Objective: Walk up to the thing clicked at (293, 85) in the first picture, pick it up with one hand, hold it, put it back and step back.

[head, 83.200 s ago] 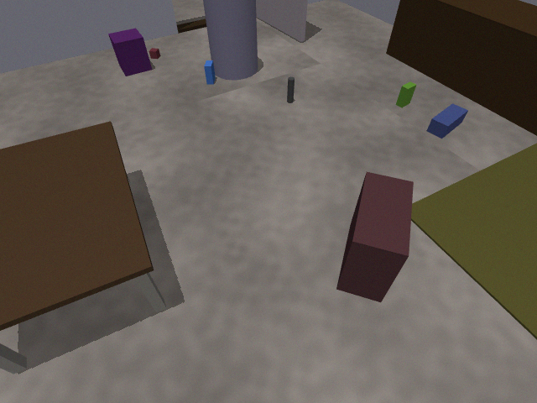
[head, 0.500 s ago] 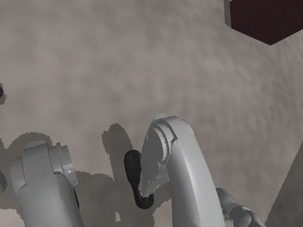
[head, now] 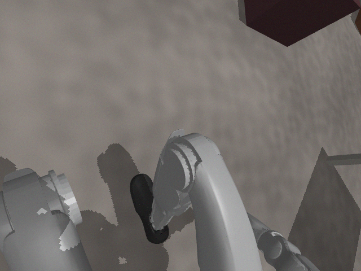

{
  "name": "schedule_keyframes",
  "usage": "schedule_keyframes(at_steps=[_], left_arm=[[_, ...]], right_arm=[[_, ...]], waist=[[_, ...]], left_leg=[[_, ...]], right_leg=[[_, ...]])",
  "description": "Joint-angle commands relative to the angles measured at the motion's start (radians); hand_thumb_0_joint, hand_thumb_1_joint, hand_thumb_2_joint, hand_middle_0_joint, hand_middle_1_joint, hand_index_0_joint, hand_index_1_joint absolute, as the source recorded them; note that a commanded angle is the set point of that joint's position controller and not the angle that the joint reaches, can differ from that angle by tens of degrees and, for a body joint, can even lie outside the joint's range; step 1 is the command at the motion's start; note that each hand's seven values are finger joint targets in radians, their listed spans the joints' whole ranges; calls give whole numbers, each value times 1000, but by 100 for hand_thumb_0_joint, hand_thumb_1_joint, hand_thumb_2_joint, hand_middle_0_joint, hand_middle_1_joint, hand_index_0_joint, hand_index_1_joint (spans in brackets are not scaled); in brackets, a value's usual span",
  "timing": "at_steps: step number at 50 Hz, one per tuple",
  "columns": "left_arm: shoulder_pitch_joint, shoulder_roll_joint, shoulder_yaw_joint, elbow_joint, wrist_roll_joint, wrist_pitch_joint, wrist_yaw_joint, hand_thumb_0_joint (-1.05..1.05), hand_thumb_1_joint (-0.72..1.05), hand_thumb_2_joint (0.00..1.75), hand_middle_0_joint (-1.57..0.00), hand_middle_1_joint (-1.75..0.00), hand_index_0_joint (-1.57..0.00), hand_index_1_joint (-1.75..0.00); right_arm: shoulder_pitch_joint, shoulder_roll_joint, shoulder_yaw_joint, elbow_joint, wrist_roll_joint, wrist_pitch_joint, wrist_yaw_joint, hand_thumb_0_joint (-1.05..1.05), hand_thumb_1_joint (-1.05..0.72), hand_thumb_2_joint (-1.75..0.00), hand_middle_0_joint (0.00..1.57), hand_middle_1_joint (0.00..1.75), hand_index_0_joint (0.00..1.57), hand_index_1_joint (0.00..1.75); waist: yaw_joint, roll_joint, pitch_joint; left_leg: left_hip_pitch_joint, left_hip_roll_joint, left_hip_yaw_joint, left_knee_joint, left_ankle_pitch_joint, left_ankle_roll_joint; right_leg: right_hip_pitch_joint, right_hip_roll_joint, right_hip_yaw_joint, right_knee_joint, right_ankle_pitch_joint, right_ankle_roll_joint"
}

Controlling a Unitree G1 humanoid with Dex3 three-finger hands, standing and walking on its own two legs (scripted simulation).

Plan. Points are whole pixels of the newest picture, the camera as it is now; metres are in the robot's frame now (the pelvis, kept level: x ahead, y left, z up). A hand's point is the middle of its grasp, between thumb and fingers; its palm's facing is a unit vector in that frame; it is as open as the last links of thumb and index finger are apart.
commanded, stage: lower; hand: left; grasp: from the side
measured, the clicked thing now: out of the picture +0.48 +0.31 -0.19
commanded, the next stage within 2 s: loosen in 0.28 s
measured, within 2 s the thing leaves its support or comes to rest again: rests again in 0.62 s
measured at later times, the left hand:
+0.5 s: hand out of the picture +0.49 +0.29 -0.17, palm faces +0.32 -0.95 -0.03, open 5.8 cm
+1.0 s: hand out of the picture +0.49 +0.29 -0.16, palm faces +0.32 -0.95 -0.02, open 10.4 cm
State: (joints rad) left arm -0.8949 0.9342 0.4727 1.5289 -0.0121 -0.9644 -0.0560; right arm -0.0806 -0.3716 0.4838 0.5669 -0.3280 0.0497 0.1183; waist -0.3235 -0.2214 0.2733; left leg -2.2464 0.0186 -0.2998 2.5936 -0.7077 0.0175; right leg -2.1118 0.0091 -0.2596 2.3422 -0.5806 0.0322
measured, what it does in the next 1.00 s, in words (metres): stands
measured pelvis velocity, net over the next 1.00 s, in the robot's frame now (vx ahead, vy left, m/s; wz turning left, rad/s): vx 0.00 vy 0.00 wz -0.03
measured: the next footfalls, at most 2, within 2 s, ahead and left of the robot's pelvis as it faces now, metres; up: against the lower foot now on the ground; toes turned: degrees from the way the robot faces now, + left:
none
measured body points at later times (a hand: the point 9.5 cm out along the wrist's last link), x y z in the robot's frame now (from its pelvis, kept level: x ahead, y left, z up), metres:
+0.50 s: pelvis +0.00 +0.00 +0.00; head +0.26 +0.18 +0.32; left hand +0.47 +0.34 -0.16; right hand +0.13 -0.25 -0.04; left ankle +0.08 +0.12 -0.27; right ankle +0.14 -0.11 -0.27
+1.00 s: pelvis +0.00 +0.00 +0.00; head +0.25 +0.18 +0.32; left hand +0.47 +0.34 -0.15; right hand +0.13 -0.25 -0.04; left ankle +0.08 +0.12 -0.27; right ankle +0.14 -0.11 -0.27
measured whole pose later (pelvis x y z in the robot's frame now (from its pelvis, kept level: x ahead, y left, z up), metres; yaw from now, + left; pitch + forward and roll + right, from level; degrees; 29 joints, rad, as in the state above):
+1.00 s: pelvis +0.00 +0.00 +0.00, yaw -2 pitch +16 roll -19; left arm -0.91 1.00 0.44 1.59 -0.04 -1.03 -0.05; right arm -0.14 -0.37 0.56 0.54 -0.36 0.06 0.10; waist -0.33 -0.26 0.30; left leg -2.22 0.02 -0.35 2.60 -0.72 0.02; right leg -2.07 0.03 -0.29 2.31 -0.57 0.05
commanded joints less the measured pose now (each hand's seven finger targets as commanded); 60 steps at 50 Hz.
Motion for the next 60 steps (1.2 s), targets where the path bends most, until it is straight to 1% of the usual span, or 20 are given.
schedule_keyframes(at_steps=[1, 3, 5, 8, 10, 15, 19, 20, 22, 24, 29, 33, 35, 37, 40, 42, 46, 49, 56, 60], left_arm=[[-296, 147, -13, -152, -10, -99, 12, 0, 55, 135, -136, -148, -138, -147], [-292, 143, -32, -142, -1, -103, 10, 0, 57, 136, -136, -149, -138, -148], [-281, 172, -21, -138, -1, -106, 15, 0, 56, 134, -134, -147, -136, -145], [-295, 174, -19, -138, -11, -115, 23, 0, 53, 134, -134, -147, -136, -146], [-290, 187, -5, -131, -20, -120, 29, 0, 51, 134, -136, -148, -138, -147], [-278, 171, -34, -116, -10, -129, 19, 0, 54, 134, -136, -147, -137, -146], [-267, 186, -30, -108, -19, -135, 18, 0, 49, 132, -133, -144, -135, -144], [-264, 190, -19, -121, -26, -135, 20, 0, 51, 124, -137, -141, -139, -139], [-284, 194, -8, -129, -40, -142, 21, 0, 39, 108, -127, -125, -130, -123], [-293, 185, -5, -125, -52, -149, 19, 0, 35, 92, -120, -115, -123, -112], [-269, 187, -24, -119, -33, -145, 8, 0, 19, 76, -108, -101, -111, -98], [-268, 205, -17, -110, -34, -143, 13, 0, 11, 67, -102, -92, -104, -89], [-257, 186, -16, -95, -39, -140, 13, 0, 3, 59, -93, -82, -95, -79], [-265, 186, -19, -95, -40, -137, 14, 0, -7, 56, -80, -72, -81, -71], [-263, 183, -25, -87, -40, -133, 14, 0, -15, 50, -73, -65, -74, -65], [-264, 183, -26, -79, -35, -134, 13, 0, -17, 49, -71, -63, -72, -62], [-253, 184, -26, -86, -36, -136, 9, 0, -21, 44, -62, -55, -62, -54], [-254, 179, -21, -76, -46, -135, 10, 0, -23, 40, -57, -50, -57, -49], [-260, 193, -18, -91, -40, -142, 12, 0, -35, 32, -46, -39, -46, -39], [-262, 192, -23, -90, -36, -142, 7, 0, -28, 30, -32, -30, -32, -30]], right_arm=[[77, -354, -89, 2, -12, 17, -15, 0, -88, -90, 20, 30, 20, 30], [70, -353, -81, 1, -17, 19, -17, 0, -88, -90, 20, 30, 20, 30], [53, -350, -71, -7, -17, 19, -18, 0, -88, -90, 20, 30, 20, 30], [54, -362, -67, -3, -22, 21, -19, 0, -88, -90, 20, 30, 20, 30], [47, -365, -62, -9, -21, 20, -20, 0, -88, -90, 20, 30, 20, 30], [34, -365, -53, -5, -29, 22, -22, 0, -88, -90, 20, 30, 20, 30], [28, -368, -45, -5, -31, 22, -23, 0, -88, -90, 20, 30, 20, 30], [25, -368, -46, -8, -31, 20, -24, 0, -89, -89, 20, 30, 20, 30], [27, -374, -45, -4, -33, 20, -24, 0, -89, -89, 20, 30, 20, 30], [21, -377, -42, -7, -33, 19, -24, 0, -90, -89, 20, 30, 20, 30], [14, -363, -38, -3, -36, 23, -27, 0, -90, -89, 20, 30, 20, 30], [15, -370, -36, -5, -35, 25, -27, 0, -90, -89, 20, 30, 20, 30], [11, -371, -36, -7, -35, 27, -28, 0, -90, -89, 20, 30, 20, 30], [6, -372, -37, -8, -35, 27, -29, 0, -90, -89, 20, 30, 20, 30], [1, -365, -36, -18, -32, 28, -28, 0, -90, -90, 20, 30, 20, 30], [3, -372, -38, -20, -32, 27, -27, 0, -90, -90, 20, 30, 20, 30], [9, -369, -35, -20, -31, 27, -28, 0, -90, -90, 20, 30, 20, 30], [12, -369, -33, -20, -30, 24, -28, 0, -90, -90, 20, 30, 20, 30], [5, -367, -33, -19, -32, 25, -30, 0, -91, -90, 20, 30, 20, 30], [1, -370, -34, -19, -31, 28, -30, 0, -89, -90, 20, 30, 20, 30]], waist=[[-140, 565, -575], [-149, 574, -565], [-137, 558, -569], [-150, 563, -559], [-146, 562, -548], [-164, 583, -531], [-166, 566, -543], [-156, 561, -553], [-163, 576, -558], [-168, 581, -548], [-160, 569, -537], [-157, 574, -531], [-161, 575, -519], [-164, 565, -513], [-163, 535, -504], [-170, 540, -490], [-163, 540, -518], [-165, 528, -518], [-160, 548, -509], [-164, 559, -508]], left_leg=[[457, 56, 17, -329, 151, -37], [458, 56, 17, -327, 160, -37], [439, 56, 18, -320, 150, -34], [445, 57, 12, -317, 150, -34], [442, 58, 6, -325, 140, -36], [471, 63, -7, -331, 166, -42], [458, 62, -2, -314, 175, -37], [471, 62, 1, -309, 189, -36], [486, 65, -10, -312, 200, -39], [486, 65, -17, -317, 192, -41], [461, 63, 2, -309, 191, -37], [458, 65, -4, -318, 173, -38], [472, 68, -13, -325, 178, -41], [459, 67, -15, -323, 171, -38], [423, 62, -4, -321, 129, -30], [423, 63, -12, -332, 99, -32], [459, 66, -18, -329, 139, -35], [438, 63, -13, -324, 139, -31], [444, 65, -6, -323, 141, -33], [459, 68, -19, -333, 143, -38]], right_leg=[[293, 52, -57, -152, 163, -32], [308, 53, -61, -153, 174, -29], [313, 58, -63, -159, 167, -30], [315, 59, -65, -161, 171, -29], [320, 60, -70, -162, 164, -29], [309, 60, -77, -159, 182, -29], [337, 66, -75, -165, 197, -27], [341, 67, -73, -168, 207, -27], [334, 68, -78, -165, 213, -27], [334, 68, -85, -164, 209, -27], [348, 73, -77, -176, 207, -29], [340, 73, -81, -174, 189, -32], [328, 71, -84, -171, 193, -31], [322, 73, -83, -174, 189, -31], [328, 75, -81, -187, 161, -30], [310, 74, -88, -184, 137, -31], [315, 74, -88, -179, 165, -30], [337, 76, -86, -186, 169, -29], [329, 76, -84, -186, 167, -32], [313, 75, -91, -178, 167, -33]])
